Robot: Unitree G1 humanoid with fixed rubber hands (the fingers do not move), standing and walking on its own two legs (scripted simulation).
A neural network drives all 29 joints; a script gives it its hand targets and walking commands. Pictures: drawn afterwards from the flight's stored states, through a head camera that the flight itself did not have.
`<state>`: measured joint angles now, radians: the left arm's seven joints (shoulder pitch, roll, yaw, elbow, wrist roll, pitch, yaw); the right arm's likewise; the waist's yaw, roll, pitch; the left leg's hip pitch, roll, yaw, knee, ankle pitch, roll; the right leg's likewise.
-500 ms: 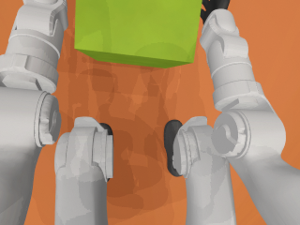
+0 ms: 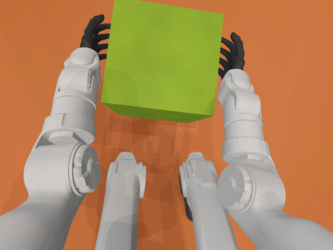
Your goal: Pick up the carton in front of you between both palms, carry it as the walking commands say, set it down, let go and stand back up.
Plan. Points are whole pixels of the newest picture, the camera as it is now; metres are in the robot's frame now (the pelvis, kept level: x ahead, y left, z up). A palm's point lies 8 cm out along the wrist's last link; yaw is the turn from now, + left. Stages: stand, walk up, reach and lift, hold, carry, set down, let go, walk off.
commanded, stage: reach and lift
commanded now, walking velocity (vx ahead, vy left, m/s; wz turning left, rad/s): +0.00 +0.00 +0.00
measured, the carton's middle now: (160, 75) +0.51 +0.02 -0.14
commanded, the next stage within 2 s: none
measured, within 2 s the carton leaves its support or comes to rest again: neither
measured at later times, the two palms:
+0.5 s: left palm (64, 35) +0.48 +0.16 +0.07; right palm (279, 52) +0.47 -0.14 +0.09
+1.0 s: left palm out of the picture +0.42 +0.16 +0.23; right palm out of the picture +0.43 -0.14 +0.24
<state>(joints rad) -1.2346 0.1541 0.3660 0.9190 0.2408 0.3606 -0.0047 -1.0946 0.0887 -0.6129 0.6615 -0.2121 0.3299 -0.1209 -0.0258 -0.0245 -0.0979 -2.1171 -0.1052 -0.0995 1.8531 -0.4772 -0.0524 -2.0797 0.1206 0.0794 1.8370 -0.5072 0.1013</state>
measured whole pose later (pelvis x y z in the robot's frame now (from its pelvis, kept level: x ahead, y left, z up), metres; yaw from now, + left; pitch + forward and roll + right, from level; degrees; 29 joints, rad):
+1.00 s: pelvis +0.09 -0.01 +0.26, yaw +2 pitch +19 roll +0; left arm -0.43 -0.09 0.31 0.59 0.22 0.36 0.03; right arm -0.41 0.17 -0.37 0.54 -0.21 0.32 -0.06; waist -0.02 -0.02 -0.19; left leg -0.85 -0.07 -0.14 0.89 -0.36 -0.03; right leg -0.84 0.08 0.14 0.89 -0.38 0.03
